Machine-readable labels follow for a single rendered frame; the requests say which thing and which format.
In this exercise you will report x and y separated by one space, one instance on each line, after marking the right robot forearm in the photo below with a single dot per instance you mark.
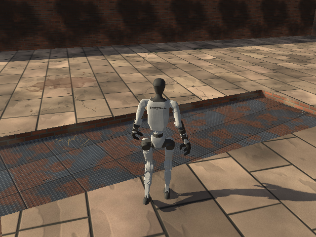
183 134

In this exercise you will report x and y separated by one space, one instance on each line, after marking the left robot forearm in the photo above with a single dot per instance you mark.
135 127

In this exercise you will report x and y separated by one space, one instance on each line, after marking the robot left upper arm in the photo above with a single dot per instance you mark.
140 111

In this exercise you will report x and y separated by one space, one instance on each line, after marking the robot right shin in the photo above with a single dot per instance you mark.
167 177

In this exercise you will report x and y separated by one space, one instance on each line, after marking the robot left hand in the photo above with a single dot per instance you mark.
133 135

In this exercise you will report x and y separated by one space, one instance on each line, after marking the robot torso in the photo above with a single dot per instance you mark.
158 115

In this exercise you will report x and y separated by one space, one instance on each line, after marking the robot right upper arm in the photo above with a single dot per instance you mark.
176 113

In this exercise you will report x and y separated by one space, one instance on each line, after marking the robot right hand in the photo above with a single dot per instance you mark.
188 147

